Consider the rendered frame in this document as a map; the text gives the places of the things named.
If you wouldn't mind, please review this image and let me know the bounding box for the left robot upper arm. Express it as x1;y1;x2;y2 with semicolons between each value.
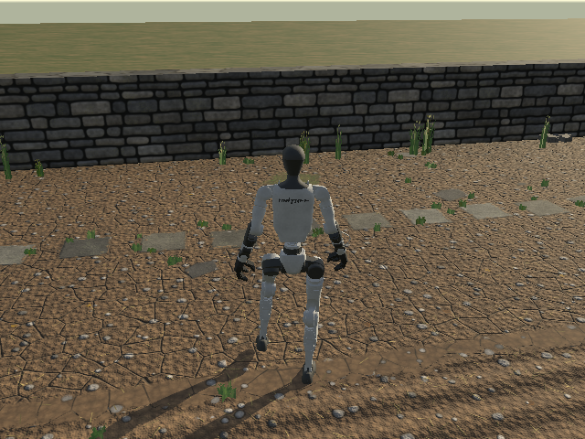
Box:
249;185;274;236

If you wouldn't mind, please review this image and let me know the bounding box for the robot head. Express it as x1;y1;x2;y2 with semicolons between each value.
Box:
278;145;309;189

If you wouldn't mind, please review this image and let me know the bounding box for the robot right hand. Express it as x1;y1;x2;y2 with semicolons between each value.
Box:
327;252;348;271

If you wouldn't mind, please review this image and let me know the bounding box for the right robot forearm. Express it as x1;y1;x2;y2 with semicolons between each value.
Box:
328;221;346;255

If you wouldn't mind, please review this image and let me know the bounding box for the right robot upper arm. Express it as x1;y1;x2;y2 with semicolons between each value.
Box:
313;185;338;234

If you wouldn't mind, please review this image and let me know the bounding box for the robot left hand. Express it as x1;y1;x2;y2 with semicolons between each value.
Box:
234;257;255;282

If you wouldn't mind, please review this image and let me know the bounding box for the left robot forearm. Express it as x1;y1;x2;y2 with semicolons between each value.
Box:
237;222;258;262

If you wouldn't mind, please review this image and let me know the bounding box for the robot right foot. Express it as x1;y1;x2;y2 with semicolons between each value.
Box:
302;361;316;384

